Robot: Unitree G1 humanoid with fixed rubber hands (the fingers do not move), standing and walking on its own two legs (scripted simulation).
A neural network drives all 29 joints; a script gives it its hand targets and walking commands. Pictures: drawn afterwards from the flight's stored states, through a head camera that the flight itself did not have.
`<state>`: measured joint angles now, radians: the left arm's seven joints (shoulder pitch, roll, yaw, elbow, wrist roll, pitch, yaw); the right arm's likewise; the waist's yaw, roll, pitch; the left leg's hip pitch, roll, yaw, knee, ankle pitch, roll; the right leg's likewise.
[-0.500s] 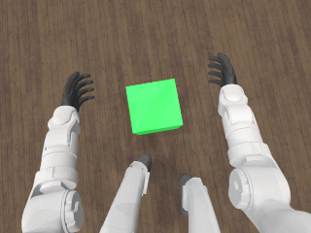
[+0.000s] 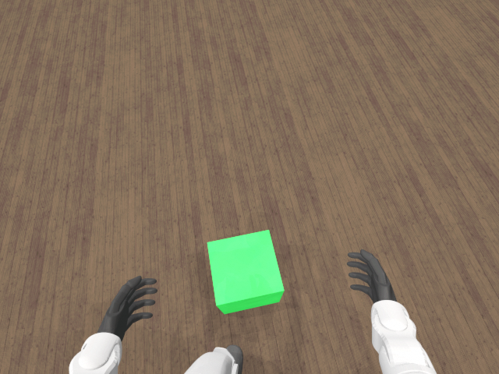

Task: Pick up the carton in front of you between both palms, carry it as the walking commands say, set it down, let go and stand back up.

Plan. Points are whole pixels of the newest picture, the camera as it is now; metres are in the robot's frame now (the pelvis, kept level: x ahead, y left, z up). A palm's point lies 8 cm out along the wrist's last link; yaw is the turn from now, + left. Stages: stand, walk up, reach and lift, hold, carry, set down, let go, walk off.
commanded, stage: let go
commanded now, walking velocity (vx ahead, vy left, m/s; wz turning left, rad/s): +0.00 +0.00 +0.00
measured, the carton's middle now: (245, 274) +0.39 +0.07 -0.64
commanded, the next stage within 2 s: stand in 0.70 s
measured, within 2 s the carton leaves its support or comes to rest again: neither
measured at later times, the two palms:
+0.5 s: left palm (137, 325) +0.18 +0.20 -0.05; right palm (459, 362) +0.17 -0.27 -0.05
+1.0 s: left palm out of the picture +0.10 +0.27 -0.10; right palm out of the picture +0.14 -0.26 -0.10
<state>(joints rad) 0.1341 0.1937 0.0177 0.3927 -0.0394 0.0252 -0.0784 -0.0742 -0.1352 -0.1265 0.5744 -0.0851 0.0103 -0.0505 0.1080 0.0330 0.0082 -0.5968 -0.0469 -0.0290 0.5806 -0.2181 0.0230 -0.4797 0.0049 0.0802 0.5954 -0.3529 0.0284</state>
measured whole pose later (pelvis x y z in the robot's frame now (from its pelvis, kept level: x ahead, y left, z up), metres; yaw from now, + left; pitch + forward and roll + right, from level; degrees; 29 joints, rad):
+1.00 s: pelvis +0.04 -0.01 +0.00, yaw +4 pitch +4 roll +1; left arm 0.36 0.30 0.02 0.64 0.03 -0.04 0.04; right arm 0.35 -0.24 -0.02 0.74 -0.03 -0.05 0.00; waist 0.02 -0.05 -0.07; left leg -0.37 -0.08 -0.08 0.62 -0.32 0.02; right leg -0.20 -0.05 -0.02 0.59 -0.46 0.02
